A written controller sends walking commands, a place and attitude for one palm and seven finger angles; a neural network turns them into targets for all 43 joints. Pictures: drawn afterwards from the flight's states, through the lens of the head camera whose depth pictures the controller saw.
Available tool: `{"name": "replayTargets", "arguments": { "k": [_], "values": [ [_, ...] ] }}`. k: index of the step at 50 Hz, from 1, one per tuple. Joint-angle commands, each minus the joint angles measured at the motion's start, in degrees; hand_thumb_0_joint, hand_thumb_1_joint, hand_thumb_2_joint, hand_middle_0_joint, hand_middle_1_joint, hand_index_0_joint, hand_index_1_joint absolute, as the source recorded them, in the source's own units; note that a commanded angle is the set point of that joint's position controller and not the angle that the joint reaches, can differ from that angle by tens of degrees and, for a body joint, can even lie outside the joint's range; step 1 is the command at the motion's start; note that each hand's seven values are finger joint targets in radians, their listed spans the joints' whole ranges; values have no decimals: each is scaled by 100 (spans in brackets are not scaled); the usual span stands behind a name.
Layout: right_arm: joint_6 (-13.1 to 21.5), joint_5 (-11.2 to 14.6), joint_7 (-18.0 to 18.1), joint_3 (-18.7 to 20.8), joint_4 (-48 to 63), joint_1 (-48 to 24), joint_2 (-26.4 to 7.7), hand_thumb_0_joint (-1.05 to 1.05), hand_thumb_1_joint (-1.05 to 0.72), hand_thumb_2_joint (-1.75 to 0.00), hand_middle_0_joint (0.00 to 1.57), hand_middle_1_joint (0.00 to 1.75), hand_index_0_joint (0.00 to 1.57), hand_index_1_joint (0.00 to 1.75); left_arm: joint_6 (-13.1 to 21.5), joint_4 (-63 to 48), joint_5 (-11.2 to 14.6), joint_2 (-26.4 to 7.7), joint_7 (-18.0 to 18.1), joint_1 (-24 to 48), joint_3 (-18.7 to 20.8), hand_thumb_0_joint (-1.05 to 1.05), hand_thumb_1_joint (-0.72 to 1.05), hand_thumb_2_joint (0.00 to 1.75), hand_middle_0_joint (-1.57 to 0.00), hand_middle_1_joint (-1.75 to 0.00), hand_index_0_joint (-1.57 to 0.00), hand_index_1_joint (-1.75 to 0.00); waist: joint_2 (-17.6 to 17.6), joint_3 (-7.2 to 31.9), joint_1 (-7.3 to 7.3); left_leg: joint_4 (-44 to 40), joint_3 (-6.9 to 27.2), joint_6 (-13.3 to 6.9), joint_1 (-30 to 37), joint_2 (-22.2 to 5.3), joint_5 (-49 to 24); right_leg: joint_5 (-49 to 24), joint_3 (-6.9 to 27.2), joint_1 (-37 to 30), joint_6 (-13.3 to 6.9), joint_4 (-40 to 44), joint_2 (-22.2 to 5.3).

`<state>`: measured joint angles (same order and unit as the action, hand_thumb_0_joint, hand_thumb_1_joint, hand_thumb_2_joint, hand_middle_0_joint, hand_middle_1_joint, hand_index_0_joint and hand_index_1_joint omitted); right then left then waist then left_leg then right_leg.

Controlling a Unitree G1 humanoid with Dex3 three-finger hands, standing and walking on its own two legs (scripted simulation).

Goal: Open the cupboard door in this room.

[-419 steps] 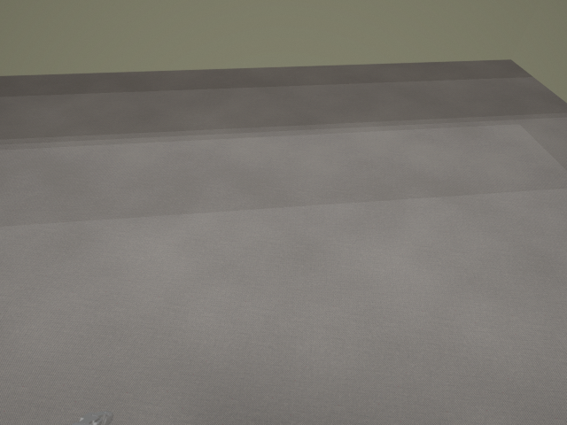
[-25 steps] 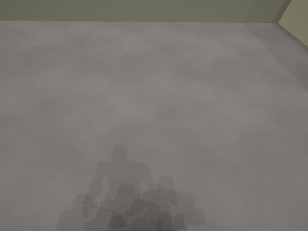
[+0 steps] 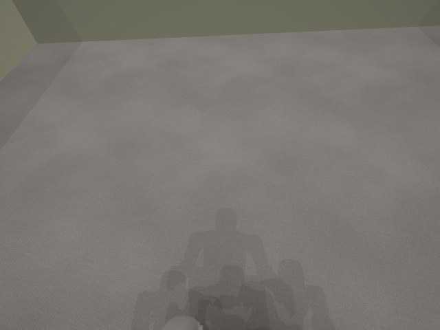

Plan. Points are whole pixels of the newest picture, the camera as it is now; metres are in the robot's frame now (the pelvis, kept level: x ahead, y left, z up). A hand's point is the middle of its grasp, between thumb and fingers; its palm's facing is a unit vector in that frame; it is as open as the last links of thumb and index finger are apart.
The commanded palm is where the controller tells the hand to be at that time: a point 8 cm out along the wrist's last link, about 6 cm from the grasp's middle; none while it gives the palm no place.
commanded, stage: turn or walk to find it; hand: left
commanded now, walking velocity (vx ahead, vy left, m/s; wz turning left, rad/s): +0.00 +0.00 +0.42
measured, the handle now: out of the picture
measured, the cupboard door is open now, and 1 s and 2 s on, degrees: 0 0 0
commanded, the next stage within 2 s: none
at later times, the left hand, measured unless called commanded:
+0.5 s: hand out of the picture -0.01 +0.27 -0.17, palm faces +0.25 -0.93 -0.26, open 7.3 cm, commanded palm none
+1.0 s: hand out of the picture -0.07 +0.21 -0.17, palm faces +0.44 -0.87 -0.24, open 7.3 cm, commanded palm none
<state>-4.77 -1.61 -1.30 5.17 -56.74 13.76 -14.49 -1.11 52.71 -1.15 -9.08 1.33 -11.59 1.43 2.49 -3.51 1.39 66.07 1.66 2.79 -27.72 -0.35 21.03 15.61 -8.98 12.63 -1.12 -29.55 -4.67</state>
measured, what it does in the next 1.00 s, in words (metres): steps on the spot, turning left: left foot, then right foot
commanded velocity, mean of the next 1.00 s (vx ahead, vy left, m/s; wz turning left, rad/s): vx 0.00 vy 0.00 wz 0.42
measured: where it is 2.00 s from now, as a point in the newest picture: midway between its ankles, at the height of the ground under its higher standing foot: outside the picture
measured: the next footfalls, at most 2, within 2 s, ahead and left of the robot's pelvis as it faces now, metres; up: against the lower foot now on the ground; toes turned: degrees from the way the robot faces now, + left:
left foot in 0.24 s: +0.00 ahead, +0.16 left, +0.00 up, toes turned +11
right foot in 0.64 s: +0.05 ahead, -0.08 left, +0.00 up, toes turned +11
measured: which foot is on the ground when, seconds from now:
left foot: up 0.00-0.22, down 0.24-0.66, up 0.68-1.00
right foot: down 0.00-0.24, up 0.26-0.62, down 0.64-1.00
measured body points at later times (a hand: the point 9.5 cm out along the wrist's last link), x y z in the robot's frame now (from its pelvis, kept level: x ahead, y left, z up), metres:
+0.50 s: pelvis -0.02 +0.04 +0.00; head +0.01 +0.06 +0.45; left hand -0.02 +0.32 -0.15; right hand +0.11 -0.18 -0.14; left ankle -0.04 +0.15 -0.74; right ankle -0.01 -0.10 -0.68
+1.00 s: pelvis -0.04 +0.01 +0.00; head +0.00 +0.02 +0.45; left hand -0.10 +0.25 -0.15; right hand +0.12 -0.20 -0.15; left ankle -0.12 +0.13 -0.70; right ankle +0.01 -0.09 -0.74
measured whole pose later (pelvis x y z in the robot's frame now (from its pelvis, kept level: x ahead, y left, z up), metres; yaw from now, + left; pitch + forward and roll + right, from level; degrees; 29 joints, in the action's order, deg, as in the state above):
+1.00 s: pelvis -0.04 +0.01 +0.00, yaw +26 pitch -1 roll +1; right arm -4.6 -1.0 -1.1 4.0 -57.0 11.2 -14.0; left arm -0.9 54.1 -1.7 -10.6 0.9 -13.0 1.8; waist -0.4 -4.9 -0.5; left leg 48.5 -1.7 3.3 -20.0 -2.3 26.0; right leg 16.2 -12.3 13.4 -0.1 -30.9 -7.5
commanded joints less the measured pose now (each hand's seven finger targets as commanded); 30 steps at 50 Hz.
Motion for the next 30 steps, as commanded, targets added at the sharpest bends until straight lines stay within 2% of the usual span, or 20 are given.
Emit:
{"name": "replayTargets", "arguments": {
  "k": [1, 3, 6, 8, 9, 10, 11, 12, 13, 14, 15, 16, 18, 19, 23, 27, 29, 30],
  "values": [
    [154, 50, 20, 26, 438, -330, -248, 0, -90, -90, 20, 30, 20, 30, 165, -278, -37, -1217, 72, -184, 340, 0, 90, 90, -20, -30, -20, -30, -1159, 173, -260, -620, -175, 134, -179, -162, 273, -1235, 865, -453, -560, 1209, -1462],
    [178, 66, 33, -19, 482, -525, -199, 0, -90, -90, 20, 30, 20, 30, 147, -176, -61, -1357, 65, -370, 376, 0, 90, 90, -20, -30, -20, -30, -1230, 222, -373, -1202, -325, 127, 10, -183, 520, -1684, 810, -574, -644, 1052, -1581],
    [257, 119, 51, -84, 521, -580, -143, 0, -90, -90, 20, 30, 20, 30, 123, -71, -79, -1487, 53, -453, 429, 0, 90, 90, -20, -30, -20, -30, -1417, 467, -445, -2161, -528, 61, 389, -147, 704, -2384, 740, -842, -705, 690, -1672],
    [297, 123, 76, -98, 463, -335, -151, 0, -90, -90, 20, 30, 20, 30, 87, -37, -65, -1537, 43, -409, 442, 0, 90, 90, -20, -30, -20, -30, -1393, 602, -310, -2954, -723, 20, 910, -40, 244, -2504, 569, -677, -520, 356, -1593],
    [331, 113, 79, -97, 404, -98, -199, 0, -90, -90, 20, 30, 20, 30, 65, -29, -30, -1515, 41, -290, 450, 0, 90, 90, -20, -30, -20, -30, -1308, 678, -146, -3653, -726, -24, 1341, -64, -324, -2294, 345, -521, -315, 49, -1497],
    [386, 101, 72, -50, 351, 113, -394, 0, -90, -90, 20, 30, 20, 30, 24, -66, 26, -1370, 27, -292, 436, 0, 90, 90, -20, -30, -20, -30, -745, 801, -21, -4392, -527, -114, 2075, -237, -1086, -1763, 113, -2, -21, -537, -1306],
    [433, 58, 79, 56, 401, 180, -932, 0, -90, -90, 20, 30, 20, 30, -25, -187, 70, -1048, -4, -387, 385, 0, 90, 90, -20, -30, -20, -30, 840, 863, 13, -4766, 1030, -528, 2822, -1430, -2131, 126, -155, 1294, 378, -1624, -618],
    [387, 52, 106, 139, 390, 425, -1333, 0, -90, -90, 20, 30, 20, 30, -63, -421, 29, -797, -17, -73, 270, 0, 90, 90, -20, -30, -20, -30, 1565, 628, 189, -4857, 1811, -1126, 2533, -2292, -3348, 2091, 58, 1909, 538, -2516, -258],
    [399, 32, 174, 120, 276, 478, -1207, 0, -90, -90, 20, 30, 20, 30, -141, -415, 4, -886, 30, 303, 279, 0, 90, 90, -20, -30, -20, -30, 1402, 555, 309, -4946, 1763, -1234, 2053, -2188, -2858, 1952, 560, 1809, 498, -3057, -272],
    [387, 17, 226, 82, 310, 231, -1088, 0, -90, -90, 20, 30, 20, 30, -155, -374, 23, -891, 7, 475, 320, 0, 90, 90, -20, -30, -20, -30, 1316, 235, 215, -4966, 1645, -1227, 1755, -1928, -2502, 1610, 704, 1950, 483, -3365, -266],
    [392, 18, 244, 14, 392, -125, -908, 0, -90, -90, 20, 30, 20, 30, -145, -268, 30, -926, -37, 381, 335, 0, 90, 90, -20, -30, -20, -30, 1051, 76, 47, -4939, 1338, -1186, 1604, -1683, -2400, 1210, 759, 1922, 487, -3461, -278],
    [422, 27, 248, -33, 463, -329, -811, 0, -90, -90, 20, 30, 20, 30, -116, -171, 21, -921, -78, 163, 339, 0, 90, 90, -20, -30, -20, -30, 802, 165, -93, -4858, 1070, -1109, 1703, -1496, -2536, 936, 714, 1854, 507, -3479, -244],
    [458, 46, 249, -37, 484, -321, -798, 0, -90, -90, 20, 30, 20, 30, -98, -75, 25, -908, -88, 17, 320, 0, 90, 90, -20, -30, -20, -30, 631, 328, -105, -4768, 838, -1083, 1955, -1293, -3048, 762, 692, 1769, 567, -3366, -169],
    [458, 51, 244, -25, 477, -263, -814, 0, -90, -90, 20, 30, 20, 30, -95, -94, 35, -895, -81, 20, 311, 0, 90, 90, -20, -30, -20, -30, 598, 400, -86, -4723, 827, -1113, 2086, -1289, -3188, 778, 688, 1745, 590, -3226, -141],
    [433, 35, 239, 29, 451, -20, -843, 0, -90, -90, 20, 30, 20, 30, -72, -267, 55, -825, -52, 276, 266, 0, 90, 90, -20, -30, -20, -30, 533, 510, 65, -4565, 1158, -1279, 2425, -1389, -3586, 1033, 716, 1688, 621, -2505, -20],
    [375, 7, 212, 69, 518, -151, -855, 0, -90, -90, 20, 30, 20, 30, -27, -344, 82, -775, -28, 237, 244, 0, 90, 90, -20, -30, -20, -30, 710, 540, 48, -4396, 1380, -1243, 2045, -1283, -3619, 1054, 631, 980, 548, -1466, 171],
    [358, 19, 198, 86, 563, -305, -854, 0, -90, -90, 20, 30, 20, 30, 16, -267, 94, -807, -18, -102, 250, 0, 90, 90, -20, -30, -20, -30, 678, 635, -119, -4172, 1426, -1120, 1760, -1132, -3469, 504, 546, 393, 511, -609, 280],
    [351, 49, 188, 84, 605, -388, -835, 0, -90, -90, 20, 30, 20, 30, 48, -209, 88, -851, -7, -354, 260, 0, 90, 90, -20, -30, -20, -30, 571, 686, -262, -3987, 1371, -972, 1446, -989, -3036, -87, 499, -110, 502, 32, 256]
  ]
}}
